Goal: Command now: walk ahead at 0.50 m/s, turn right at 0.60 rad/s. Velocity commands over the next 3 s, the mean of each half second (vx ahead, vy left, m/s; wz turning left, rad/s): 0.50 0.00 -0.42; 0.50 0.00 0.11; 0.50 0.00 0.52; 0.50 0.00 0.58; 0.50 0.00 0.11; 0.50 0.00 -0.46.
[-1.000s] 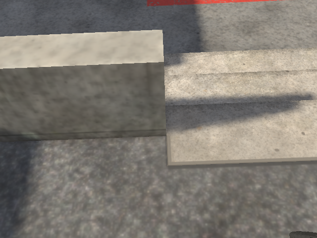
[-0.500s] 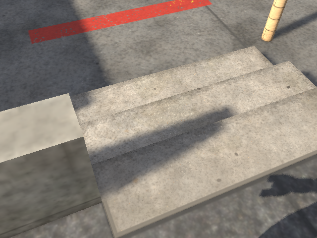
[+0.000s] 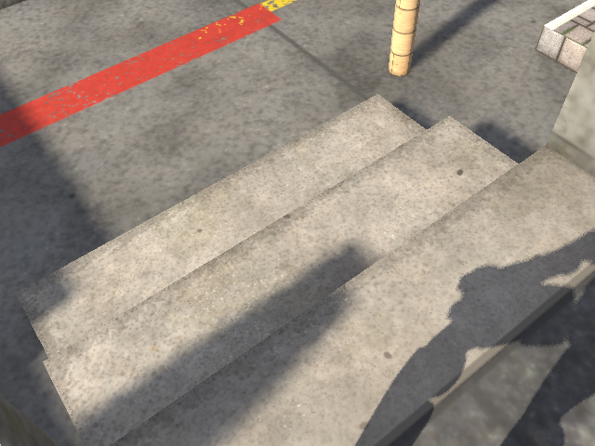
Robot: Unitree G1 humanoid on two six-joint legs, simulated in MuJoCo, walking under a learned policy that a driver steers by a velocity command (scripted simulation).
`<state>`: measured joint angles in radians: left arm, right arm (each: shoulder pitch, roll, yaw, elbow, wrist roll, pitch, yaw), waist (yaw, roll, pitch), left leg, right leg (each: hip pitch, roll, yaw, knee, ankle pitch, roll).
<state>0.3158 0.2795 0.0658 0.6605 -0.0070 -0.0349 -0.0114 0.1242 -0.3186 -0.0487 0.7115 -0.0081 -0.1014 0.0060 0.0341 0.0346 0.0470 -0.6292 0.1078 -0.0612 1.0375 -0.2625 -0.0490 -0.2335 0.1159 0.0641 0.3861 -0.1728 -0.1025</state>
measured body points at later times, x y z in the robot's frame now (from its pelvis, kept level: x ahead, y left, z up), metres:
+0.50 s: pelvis +0.28 +0.04 +0.00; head +0.30 +0.06 +0.45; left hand +0.44 +0.28 -0.12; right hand +0.25 -0.24 -0.11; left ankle +0.29 +0.14 -0.74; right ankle +0.26 -0.09 -0.68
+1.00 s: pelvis +0.51 -0.04 +0.00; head +0.53 -0.06 +0.45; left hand +0.56 +0.22 -0.12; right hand +0.59 -0.32 -0.12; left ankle +0.62 +0.09 -0.68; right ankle +0.45 -0.11 -0.74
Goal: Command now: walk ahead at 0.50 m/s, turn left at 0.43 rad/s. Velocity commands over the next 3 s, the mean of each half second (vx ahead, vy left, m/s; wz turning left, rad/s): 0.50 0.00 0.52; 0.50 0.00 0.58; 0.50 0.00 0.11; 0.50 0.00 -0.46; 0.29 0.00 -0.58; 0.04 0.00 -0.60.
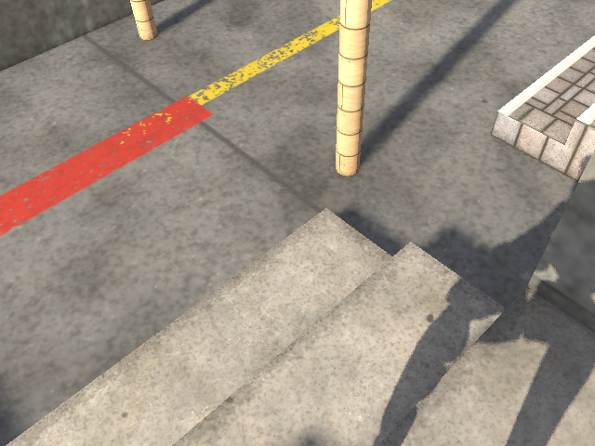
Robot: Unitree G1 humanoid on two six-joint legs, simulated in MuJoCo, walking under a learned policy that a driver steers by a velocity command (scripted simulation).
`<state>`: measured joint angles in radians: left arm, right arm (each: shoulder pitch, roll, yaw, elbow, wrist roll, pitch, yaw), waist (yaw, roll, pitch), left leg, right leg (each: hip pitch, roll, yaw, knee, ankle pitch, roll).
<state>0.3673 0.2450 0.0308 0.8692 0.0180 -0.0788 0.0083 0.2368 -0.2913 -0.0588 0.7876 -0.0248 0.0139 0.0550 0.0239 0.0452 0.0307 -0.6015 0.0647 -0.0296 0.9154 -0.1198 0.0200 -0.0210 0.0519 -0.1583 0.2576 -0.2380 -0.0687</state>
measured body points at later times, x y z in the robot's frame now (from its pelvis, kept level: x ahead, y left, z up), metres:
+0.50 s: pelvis +0.23 +0.05 +0.00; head +0.25 +0.07 +0.45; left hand +0.32 +0.35 -0.11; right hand +0.32 -0.22 -0.11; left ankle +0.16 +0.07 -0.75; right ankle +0.41 -0.10 -0.67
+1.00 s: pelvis +0.53 +0.07 -0.16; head +0.54 +0.08 +0.29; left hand +0.39 +0.26 -0.30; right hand +0.73 -0.09 -0.29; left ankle +0.46 +0.16 -0.78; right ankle +0.56 -0.03 -0.88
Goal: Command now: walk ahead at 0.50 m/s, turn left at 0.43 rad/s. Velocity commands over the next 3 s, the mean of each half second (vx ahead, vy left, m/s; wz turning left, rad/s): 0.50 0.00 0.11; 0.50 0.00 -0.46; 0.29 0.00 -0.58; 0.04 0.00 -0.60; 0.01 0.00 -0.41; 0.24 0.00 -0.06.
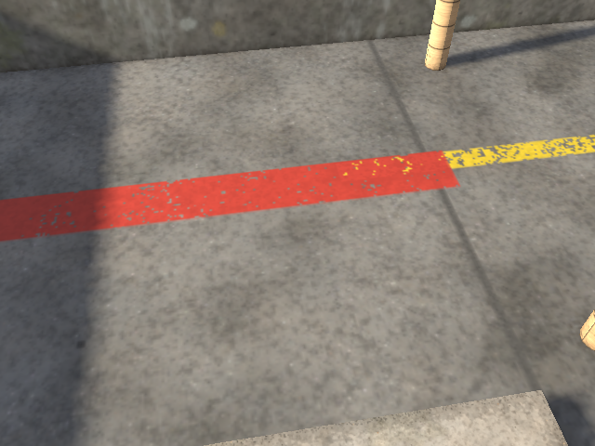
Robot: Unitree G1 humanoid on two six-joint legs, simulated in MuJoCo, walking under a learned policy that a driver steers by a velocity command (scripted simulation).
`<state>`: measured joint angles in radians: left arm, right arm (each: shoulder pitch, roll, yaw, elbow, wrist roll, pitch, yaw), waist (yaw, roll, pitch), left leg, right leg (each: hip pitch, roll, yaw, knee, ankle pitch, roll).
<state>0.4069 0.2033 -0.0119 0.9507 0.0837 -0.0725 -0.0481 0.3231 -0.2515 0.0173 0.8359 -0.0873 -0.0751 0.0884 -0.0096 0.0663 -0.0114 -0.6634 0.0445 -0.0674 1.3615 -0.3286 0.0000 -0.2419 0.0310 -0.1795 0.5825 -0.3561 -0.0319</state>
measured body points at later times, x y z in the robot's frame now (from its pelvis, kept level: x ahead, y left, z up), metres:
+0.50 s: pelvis +0.30 +0.08 -0.12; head +0.32 +0.10 +0.33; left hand +0.15 +0.28 -0.26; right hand +0.46 -0.15 -0.23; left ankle +0.36 +0.19 -0.85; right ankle +0.10 -0.08 -0.61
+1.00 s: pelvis +0.56 +0.01 -0.15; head +0.55 +0.01 +0.30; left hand +0.69 +0.24 -0.27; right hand +0.61 -0.26 -0.27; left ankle +0.51 +0.18 -0.77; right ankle +0.53 -0.08 -0.85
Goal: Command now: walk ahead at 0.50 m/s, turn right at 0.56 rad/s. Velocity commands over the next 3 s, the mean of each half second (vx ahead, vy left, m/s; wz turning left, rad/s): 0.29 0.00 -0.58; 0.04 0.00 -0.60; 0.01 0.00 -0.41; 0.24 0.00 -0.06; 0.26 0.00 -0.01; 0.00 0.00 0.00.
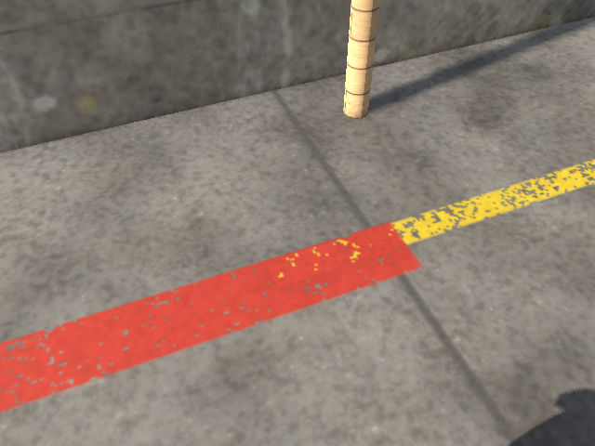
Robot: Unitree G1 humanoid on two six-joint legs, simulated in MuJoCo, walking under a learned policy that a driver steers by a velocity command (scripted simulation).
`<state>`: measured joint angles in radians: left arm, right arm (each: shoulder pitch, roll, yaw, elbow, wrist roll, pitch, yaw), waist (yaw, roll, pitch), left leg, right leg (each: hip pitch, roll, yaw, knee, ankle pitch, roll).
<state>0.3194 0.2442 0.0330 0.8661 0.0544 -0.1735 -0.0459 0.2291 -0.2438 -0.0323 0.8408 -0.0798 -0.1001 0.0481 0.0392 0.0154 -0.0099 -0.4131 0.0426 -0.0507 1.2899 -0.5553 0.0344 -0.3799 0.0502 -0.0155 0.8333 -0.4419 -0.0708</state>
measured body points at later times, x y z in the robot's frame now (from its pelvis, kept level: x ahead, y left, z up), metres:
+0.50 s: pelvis +0.21 +0.02 -0.09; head +0.24 +0.01 +0.36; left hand +0.45 +0.23 -0.19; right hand +0.20 -0.26 -0.22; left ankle +0.28 +0.13 -0.83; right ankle +0.26 -0.14 -0.72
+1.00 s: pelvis +0.25 -0.04 -0.10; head +0.27 -0.09 +0.35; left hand +0.53 +0.10 -0.18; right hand +0.26 -0.36 -0.21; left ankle +0.39 +0.10 -0.77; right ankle +0.27 -0.14 -0.83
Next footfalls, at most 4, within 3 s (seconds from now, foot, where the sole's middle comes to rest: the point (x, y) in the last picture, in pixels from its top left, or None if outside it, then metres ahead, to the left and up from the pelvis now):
0.22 left None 0.31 0.12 -0.87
0.64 right None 0.30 -0.16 -0.87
1.16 left None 0.40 0.04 -0.87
1.50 right None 0.23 -0.15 -0.87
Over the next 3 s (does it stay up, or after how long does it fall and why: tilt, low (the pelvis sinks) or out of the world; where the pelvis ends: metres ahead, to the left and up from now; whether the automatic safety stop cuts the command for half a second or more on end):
stays up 0.58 -0.30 -0.10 its command is cut before an obstacle after 2.3 s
